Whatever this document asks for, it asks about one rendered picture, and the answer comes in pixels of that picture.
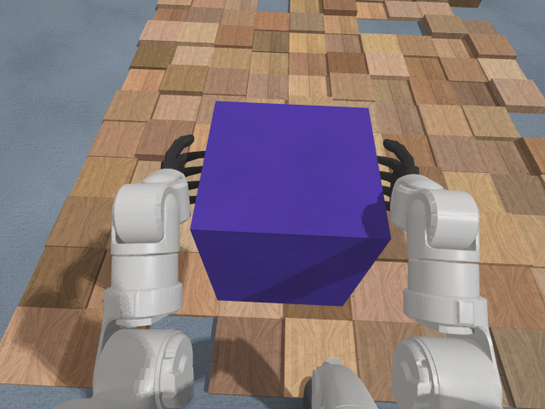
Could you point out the robot right hand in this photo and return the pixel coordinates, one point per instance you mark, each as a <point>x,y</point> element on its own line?
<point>406,166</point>

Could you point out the robot left hand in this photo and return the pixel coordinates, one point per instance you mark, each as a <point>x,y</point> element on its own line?
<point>174,160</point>

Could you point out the carton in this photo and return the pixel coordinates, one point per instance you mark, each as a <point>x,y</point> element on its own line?
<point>290,206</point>

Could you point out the left robot upper arm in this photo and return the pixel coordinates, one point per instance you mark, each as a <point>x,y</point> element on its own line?
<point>141,369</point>

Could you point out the right robot thigh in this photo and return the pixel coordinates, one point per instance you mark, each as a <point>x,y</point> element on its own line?
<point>338,387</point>

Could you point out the robot left forearm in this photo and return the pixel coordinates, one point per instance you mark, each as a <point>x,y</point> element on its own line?
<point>146,218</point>

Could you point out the right robot upper arm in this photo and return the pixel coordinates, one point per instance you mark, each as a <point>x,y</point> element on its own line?
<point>444,373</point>

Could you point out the robot right forearm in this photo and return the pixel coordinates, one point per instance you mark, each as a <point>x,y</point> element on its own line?
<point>443,234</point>

